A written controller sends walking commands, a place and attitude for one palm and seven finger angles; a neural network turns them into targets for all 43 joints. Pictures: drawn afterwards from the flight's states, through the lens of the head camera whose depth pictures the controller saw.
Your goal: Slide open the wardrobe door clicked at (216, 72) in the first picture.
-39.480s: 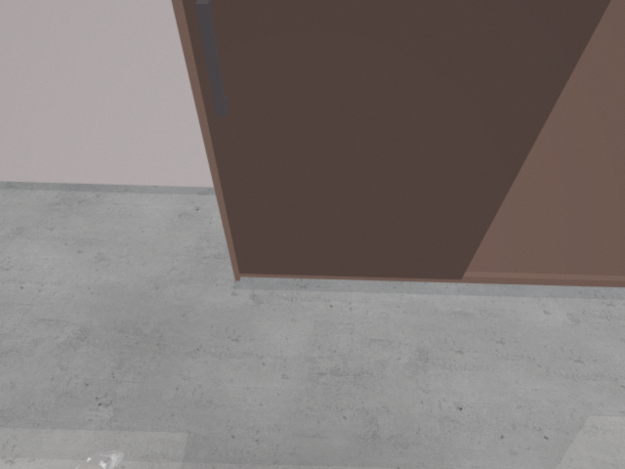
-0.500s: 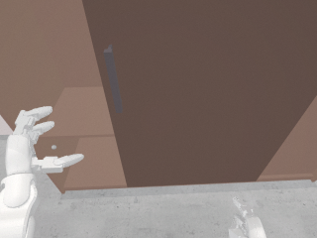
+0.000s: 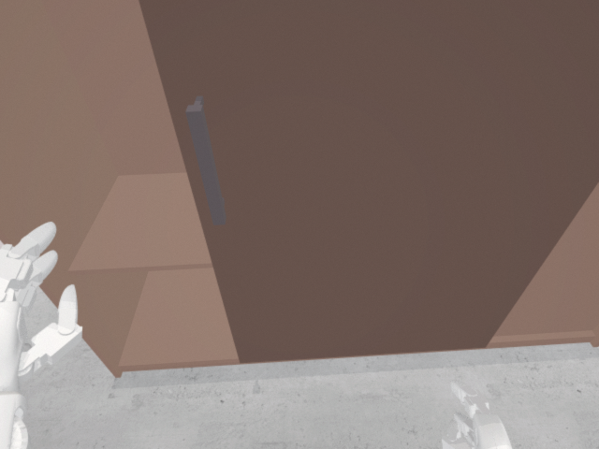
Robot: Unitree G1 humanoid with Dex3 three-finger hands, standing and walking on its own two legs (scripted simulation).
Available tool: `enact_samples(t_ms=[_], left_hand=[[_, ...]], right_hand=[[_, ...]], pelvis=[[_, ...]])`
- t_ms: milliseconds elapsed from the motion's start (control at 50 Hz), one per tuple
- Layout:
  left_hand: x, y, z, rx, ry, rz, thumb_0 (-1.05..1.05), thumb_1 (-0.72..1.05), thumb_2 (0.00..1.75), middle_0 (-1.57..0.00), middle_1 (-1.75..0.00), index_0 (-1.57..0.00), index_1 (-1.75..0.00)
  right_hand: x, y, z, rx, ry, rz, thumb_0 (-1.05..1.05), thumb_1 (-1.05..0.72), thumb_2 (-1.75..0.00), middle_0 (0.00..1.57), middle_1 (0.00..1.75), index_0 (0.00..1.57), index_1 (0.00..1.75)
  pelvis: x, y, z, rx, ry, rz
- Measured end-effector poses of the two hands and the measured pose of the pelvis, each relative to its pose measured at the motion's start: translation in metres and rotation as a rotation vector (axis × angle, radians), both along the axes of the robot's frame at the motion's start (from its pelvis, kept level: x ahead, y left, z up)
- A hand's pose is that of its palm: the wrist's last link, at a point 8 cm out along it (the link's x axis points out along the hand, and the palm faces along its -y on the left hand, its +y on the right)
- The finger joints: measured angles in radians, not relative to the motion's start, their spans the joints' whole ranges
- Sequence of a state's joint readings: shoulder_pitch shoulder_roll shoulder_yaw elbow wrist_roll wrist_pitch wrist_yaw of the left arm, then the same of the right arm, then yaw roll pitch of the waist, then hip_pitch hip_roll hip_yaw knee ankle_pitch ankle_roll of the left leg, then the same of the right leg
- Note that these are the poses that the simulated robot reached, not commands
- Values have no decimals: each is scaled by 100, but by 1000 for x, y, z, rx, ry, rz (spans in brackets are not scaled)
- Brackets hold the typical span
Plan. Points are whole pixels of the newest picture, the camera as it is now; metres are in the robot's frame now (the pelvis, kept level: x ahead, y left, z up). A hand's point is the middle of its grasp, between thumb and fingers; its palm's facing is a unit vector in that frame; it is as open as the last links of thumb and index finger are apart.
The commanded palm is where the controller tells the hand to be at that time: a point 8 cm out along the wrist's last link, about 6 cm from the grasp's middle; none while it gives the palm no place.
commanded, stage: draw the hand back to the body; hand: left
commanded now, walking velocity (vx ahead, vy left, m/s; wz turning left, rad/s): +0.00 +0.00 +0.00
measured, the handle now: (210, 164) +0.54 +0.24 +0.11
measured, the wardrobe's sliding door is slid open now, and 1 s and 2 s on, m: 0.42 0.42 0.42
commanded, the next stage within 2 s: step back with the hand held close in 0.28 s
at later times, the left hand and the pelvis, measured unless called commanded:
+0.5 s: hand (63, 303) +0.20 +0.27 +0.17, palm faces +0.47 -0.78 -0.40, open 7.4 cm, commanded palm +0.14 +0.31 +0.17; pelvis +0.00 +0.00 +0.00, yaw +1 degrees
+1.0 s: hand out of the picture +0.12 +0.30 +0.16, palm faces +0.46 -0.76 -0.46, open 7.4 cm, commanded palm +0.06 +0.33 +0.17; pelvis -0.07 +0.03 -0.02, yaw +2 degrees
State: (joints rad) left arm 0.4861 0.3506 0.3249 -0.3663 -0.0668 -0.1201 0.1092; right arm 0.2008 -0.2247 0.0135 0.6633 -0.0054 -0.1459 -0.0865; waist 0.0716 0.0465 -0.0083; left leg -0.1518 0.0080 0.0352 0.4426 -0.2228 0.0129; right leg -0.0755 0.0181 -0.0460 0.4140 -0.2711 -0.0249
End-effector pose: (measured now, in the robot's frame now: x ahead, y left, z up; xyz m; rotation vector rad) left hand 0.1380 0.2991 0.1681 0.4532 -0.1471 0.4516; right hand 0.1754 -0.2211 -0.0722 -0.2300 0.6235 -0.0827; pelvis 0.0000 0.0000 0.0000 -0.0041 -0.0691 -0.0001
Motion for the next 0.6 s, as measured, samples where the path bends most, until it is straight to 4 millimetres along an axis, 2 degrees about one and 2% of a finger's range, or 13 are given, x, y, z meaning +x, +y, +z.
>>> enact_samples(t_ms=[120, 260, 420, 520, 600], left_hand=[[1, 3, -3, -20, -2, 30, 1, 85, 88, -21, -33, -21, -33], [8, 1, -4, -28, -1, 16, 2, 88, 90, -21, -31, -21, -31], [11, 2, 0, -17, -2, 3, 2, 89, 90, -21, -30, -21, -30], [15, 11, 17, 68, -67, -10, 2, 89, 90, -21, -30, -21, -30], [13, 12, 11, 80, -27, -51, 2, 90, 90, -21, -30, -21, -30]], right_hand=[[10, 6, 1, 1, -8, 23, 1, -91, -90, 20, 30, 21, 30], [12, 11, 2, 8, -9, 30, 1, -90, -90, 20, 30, 21, 30], [6, 10, -1, 8, 13, 19, 1, -90, -90, 20, 30, 21, 30], [0, 7, -4, -3, 55, 8, 1, -90, -90, 20, 30, 21, 30], [-9, 2, -4, -18, 82, -42, 1, -90, -90, 20, 30, 21, 30]], pelvis=[[1, -1, 0, 1, 1, 7], [3, -1, 0, 1, 0, 4], [4, 1, 0, 0, -2, 1], [0, 4, -1, -16, 34, 14], [-5, 12, -3, -18, 59, 6]])
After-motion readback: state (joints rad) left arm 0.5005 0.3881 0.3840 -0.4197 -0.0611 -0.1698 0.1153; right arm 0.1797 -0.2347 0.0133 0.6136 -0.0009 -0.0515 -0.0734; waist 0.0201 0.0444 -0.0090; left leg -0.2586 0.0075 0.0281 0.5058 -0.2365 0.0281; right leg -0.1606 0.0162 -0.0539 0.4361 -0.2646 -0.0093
